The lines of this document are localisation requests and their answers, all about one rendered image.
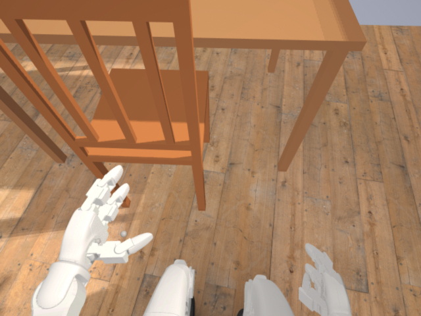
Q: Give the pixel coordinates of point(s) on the table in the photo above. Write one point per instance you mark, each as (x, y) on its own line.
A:
(320, 25)

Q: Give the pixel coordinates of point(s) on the chair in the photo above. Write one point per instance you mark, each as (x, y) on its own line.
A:
(148, 116)

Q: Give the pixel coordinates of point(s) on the robot right thigh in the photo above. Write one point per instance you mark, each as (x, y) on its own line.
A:
(263, 298)

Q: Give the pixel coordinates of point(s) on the robot left thigh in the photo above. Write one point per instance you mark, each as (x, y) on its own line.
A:
(174, 288)

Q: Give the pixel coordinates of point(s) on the left robot forearm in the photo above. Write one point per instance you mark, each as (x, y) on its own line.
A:
(62, 292)

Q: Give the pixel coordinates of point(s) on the robot thigh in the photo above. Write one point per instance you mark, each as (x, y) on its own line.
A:
(174, 288)
(263, 298)

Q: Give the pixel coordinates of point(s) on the robot left hand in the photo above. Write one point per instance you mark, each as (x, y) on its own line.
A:
(90, 222)

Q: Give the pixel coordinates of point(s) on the robot right hand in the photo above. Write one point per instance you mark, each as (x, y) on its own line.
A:
(330, 295)

